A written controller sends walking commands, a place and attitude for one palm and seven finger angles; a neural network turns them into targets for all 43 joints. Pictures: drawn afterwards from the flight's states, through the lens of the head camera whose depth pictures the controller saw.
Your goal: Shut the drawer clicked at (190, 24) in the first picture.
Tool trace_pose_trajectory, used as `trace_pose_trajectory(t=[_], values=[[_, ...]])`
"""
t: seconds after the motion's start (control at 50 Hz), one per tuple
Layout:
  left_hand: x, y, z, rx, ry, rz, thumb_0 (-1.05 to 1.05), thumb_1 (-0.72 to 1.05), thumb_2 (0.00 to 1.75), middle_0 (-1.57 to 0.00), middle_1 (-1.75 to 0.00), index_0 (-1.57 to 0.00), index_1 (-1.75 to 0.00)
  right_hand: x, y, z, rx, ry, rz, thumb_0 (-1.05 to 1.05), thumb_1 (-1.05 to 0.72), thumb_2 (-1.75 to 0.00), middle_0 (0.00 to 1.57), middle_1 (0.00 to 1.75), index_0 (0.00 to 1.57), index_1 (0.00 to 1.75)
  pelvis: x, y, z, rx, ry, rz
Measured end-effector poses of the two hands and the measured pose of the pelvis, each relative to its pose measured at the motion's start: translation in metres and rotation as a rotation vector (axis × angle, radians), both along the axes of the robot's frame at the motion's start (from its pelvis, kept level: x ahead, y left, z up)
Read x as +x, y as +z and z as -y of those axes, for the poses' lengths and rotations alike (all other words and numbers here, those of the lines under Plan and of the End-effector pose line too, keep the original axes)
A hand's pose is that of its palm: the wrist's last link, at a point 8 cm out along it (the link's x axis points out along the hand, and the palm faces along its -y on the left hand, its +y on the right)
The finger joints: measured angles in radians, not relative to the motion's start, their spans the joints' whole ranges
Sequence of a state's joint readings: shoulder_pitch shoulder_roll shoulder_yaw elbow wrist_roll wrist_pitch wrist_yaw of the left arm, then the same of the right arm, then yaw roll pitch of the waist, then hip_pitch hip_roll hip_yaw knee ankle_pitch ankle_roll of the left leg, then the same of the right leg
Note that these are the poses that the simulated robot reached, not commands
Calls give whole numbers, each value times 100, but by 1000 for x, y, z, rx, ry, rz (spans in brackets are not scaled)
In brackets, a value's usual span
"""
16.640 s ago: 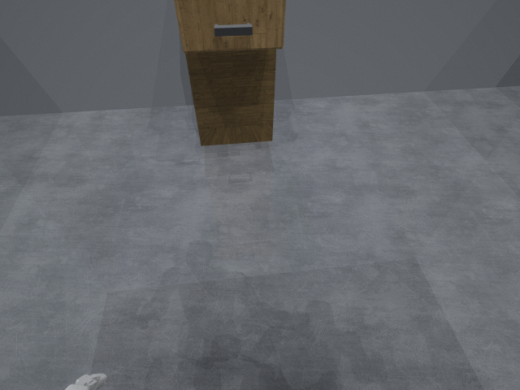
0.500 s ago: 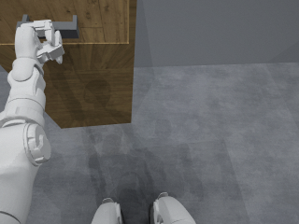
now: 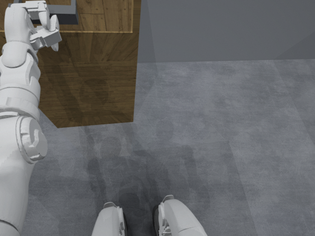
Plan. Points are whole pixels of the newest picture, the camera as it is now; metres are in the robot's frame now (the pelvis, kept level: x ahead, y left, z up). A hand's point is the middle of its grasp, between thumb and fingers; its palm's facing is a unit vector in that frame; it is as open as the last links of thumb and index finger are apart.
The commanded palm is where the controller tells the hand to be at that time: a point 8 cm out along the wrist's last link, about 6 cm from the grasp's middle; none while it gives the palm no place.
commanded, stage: pull the fist back off the drawer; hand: left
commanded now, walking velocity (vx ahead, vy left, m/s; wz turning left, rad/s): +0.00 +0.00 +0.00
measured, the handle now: (45, 7) +0.65 +0.18 +0.10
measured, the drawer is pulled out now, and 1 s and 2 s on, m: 0.00 0.00 0.00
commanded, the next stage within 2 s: draw the hand back to the body in 0.40 s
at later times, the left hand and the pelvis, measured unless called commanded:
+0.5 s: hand (54, 40) +0.55 +0.16 +0.10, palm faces +0.04 -1.00 -0.02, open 3.3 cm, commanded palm +0.51 +0.20 +0.11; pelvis +0.04 -0.01 +0.02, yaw -1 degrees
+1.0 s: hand (17, 81) +0.40 +0.18 +0.16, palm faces +0.02 -1.00 -0.04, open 3.3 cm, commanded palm +0.36 +0.23 +0.17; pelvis +0.05 -0.01 +0.06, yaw +1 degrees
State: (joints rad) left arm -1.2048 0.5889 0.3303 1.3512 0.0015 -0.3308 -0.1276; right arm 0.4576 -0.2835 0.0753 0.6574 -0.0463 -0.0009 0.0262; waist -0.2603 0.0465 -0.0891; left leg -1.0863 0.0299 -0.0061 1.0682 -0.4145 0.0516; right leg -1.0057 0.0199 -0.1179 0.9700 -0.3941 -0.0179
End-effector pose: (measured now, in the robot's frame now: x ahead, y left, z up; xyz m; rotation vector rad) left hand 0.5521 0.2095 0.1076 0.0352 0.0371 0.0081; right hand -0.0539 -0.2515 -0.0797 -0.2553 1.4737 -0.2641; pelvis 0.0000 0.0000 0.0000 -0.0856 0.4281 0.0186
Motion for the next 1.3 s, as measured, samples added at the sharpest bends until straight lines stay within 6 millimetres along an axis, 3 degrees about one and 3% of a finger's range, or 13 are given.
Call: trace_pose_trajectory(t=[0.12, 0.24, 0.44, 0.58, 0.76, 0.98, 1.12, 1.3], values=[[-4, 0, 7, -6, 4, 11, -1, 72, 92, -140, -160, -140, -160, 2, 0, -4, 25, -18, -1, 0, -91, -90, 20, 30, 21, 30, 5, 4, -1, 8, -13, 13], [-9, -1, 16, -13, 3, 14, 0, 82, 91, -140, -160, -140, -160, 19, 2, -4, 48, -41, 28, 0, -91, -90, 20, 30, 21, 30, 18, 12, 0, 19, -32, 36], [-25, -5, 7, -12, 31, 17, 1, 88, 90, -140, -160, -140, -160, 75, 2, 6, 61, -37, 116, 0, -91, -90, 20, 30, 20, 30, 41, 23, 5, 36, -44, 74], [-34, 3, -3, -12, 24, 60, 2, 89, 90, -140, -160, -140, -160, 114, 3, 16, 58, -10, 167, 0, -91, -90, 20, 30, 20, 30, 51, 27, 9, 41, -37, 84], [-93, 22, -9, -10, 6, 60, 2, 90, 90, -140, -160, -140, -160, 174, 19, 15, 90, 24, 348, 1, -91, -90, 20, 30, 20, 30, 65, 45, 11, 52, -33, 171], [-164, 54, -24, 1, 15, 86, 2, 89, 90, -140, -160, -140, -160, 245, 45, 5, 105, 142, 615, 1, -91, -90, 20, 30, 20, 30, 55, 55, 14, 65, -2, 286], [-208, 73, -26, 152, 107, 66, 2, 89, 90, -141, -160, -140, -160, 265, 64, -5, 115, 175, 707, 1, -91, -90, 20, 30, 20, 30, 47, 66, 15, 76, -5, 369], [-257, 93, -35, 245, 250, 69, 2, 89, 90, -141, -160, -140, -160, 272, 75, -17, 131, 216, 722, 1, -91, -90, 20, 30, 20, 30, 46, 78, 16, 85, -7, 450]])
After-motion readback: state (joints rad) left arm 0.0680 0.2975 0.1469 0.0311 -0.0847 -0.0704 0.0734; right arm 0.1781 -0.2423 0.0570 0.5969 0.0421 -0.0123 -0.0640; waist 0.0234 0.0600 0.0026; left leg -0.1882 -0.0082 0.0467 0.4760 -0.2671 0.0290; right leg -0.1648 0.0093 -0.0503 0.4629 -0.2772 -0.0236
